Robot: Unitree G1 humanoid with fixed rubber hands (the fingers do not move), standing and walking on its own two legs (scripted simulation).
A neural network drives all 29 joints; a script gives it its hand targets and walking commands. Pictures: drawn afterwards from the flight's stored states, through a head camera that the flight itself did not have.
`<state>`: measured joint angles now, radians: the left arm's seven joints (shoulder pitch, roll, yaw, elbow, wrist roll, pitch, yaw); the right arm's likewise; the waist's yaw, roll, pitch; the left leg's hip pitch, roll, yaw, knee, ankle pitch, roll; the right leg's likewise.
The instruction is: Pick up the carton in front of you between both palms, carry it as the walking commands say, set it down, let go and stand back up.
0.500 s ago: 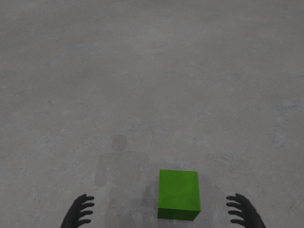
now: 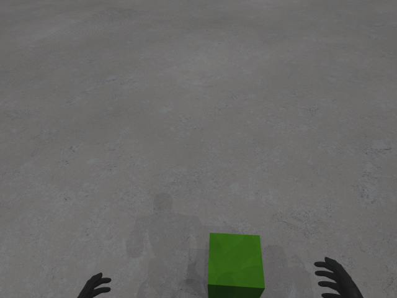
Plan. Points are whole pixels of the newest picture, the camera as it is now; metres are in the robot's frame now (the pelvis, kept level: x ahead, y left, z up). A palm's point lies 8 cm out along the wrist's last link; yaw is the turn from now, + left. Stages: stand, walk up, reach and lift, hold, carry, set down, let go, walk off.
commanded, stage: stand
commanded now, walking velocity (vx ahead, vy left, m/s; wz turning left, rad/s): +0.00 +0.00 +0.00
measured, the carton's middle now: (233, 268) +0.40 -0.10 -0.64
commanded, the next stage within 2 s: none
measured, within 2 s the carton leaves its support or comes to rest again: neither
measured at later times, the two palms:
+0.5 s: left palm out of the picture +0.09 +0.26 -0.09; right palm out of the picture +0.09 -0.29 -0.10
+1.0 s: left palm out of the picture +0.08 +0.27 -0.10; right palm out of the picture +0.05 -0.30 -0.10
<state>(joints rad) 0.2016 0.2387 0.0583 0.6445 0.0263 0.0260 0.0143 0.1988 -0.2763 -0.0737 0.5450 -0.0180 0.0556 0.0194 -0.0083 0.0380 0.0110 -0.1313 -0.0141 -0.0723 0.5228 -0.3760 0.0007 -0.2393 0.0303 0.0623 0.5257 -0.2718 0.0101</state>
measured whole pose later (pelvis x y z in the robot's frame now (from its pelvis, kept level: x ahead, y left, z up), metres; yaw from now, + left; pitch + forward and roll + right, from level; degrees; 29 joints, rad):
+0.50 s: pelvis -0.02 -0.01 +0.00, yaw +0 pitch -2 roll +0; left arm 0.20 0.27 0.06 0.82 0.03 -0.01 0.03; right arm 0.25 -0.31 -0.06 0.72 -0.02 -0.01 -0.02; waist 0.00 0.03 0.03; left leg -0.12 0.00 -0.06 0.52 -0.36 -0.02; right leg -0.24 0.04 0.06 0.54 -0.26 -0.01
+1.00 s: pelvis -0.03 -0.01 +0.00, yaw -2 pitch -3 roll +0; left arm 0.20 0.30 0.05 0.87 0.02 -0.01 0.02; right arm 0.25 -0.33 -0.05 0.77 -0.01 -0.01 -0.02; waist 0.00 0.02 0.04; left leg -0.12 0.00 -0.03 0.50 -0.33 -0.01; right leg -0.26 0.04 0.09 0.53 -0.22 0.00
